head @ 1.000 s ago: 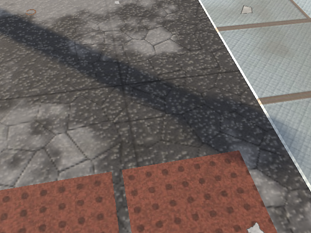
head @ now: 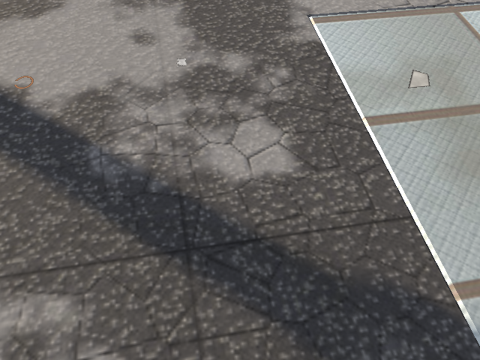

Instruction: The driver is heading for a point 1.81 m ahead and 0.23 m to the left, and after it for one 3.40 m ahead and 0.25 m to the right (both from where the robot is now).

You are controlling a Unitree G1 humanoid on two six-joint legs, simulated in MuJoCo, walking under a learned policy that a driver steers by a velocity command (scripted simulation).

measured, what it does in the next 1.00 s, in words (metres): walks ahead: right foot, then left foot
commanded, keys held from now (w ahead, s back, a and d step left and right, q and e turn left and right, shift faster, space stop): w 1.00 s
